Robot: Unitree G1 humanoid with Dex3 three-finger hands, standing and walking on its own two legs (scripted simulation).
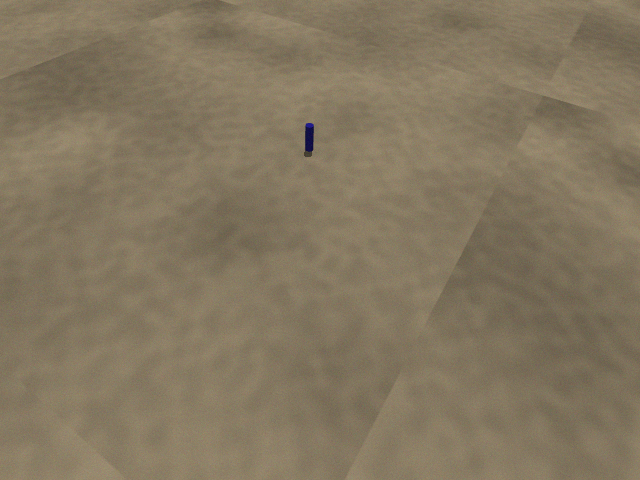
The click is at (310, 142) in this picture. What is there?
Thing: slim round
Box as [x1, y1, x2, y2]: [305, 123, 313, 151]
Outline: 307,123 305,125 305,149 310,151 312,150 313,124
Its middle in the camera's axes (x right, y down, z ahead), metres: -0.06 -0.51 +2.03
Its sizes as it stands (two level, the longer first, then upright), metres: 0.042 0.042 0.145
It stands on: the floor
